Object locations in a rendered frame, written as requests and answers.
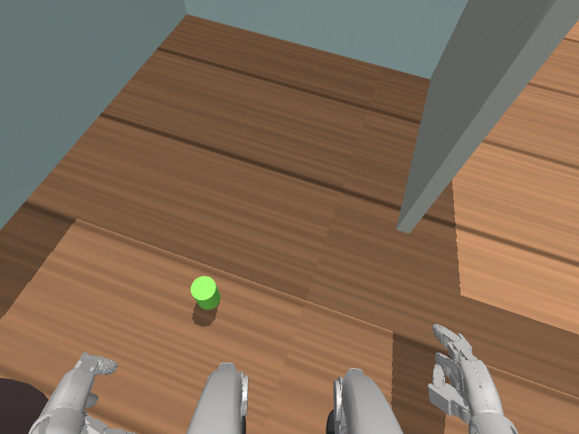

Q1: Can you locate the left robot arm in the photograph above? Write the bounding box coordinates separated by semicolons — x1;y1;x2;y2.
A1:
28;408;85;434

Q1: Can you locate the right robot hand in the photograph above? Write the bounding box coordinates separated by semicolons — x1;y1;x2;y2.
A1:
428;324;504;424

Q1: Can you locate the left robot hand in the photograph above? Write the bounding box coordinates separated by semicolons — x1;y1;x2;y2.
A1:
39;352;137;434

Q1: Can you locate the right robot arm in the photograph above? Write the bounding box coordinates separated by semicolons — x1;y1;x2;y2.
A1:
469;412;518;434

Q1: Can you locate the can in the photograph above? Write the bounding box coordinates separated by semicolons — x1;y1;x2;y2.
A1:
191;276;221;310

